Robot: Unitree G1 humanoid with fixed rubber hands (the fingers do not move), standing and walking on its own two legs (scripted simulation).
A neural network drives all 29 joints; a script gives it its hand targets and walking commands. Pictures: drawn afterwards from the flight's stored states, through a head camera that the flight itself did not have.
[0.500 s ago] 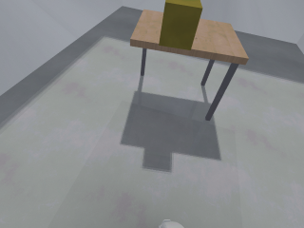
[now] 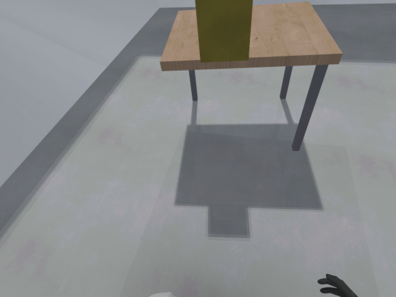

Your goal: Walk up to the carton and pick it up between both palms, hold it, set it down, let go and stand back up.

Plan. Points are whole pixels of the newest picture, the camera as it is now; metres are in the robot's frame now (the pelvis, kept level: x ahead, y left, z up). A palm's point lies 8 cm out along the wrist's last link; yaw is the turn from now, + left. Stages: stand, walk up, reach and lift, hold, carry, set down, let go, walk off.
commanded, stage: walk up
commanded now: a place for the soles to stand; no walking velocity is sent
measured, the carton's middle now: (223, 20) +1.21 -0.08 +0.05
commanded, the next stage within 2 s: none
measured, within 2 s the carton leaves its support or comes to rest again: neither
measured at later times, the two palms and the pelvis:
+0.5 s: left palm (58, 273) +0.21 +0.37 -0.13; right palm (334, 255) +0.21 -0.24 +0.00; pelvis +0.13 +0.08 +0.01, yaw +0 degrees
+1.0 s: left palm (76, 224) +0.31 +0.33 -0.07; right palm (326, 214) +0.34 -0.29 -0.09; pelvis +0.23 +0.01 -0.01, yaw -1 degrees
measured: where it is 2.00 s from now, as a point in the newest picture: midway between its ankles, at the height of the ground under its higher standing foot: (215, 256)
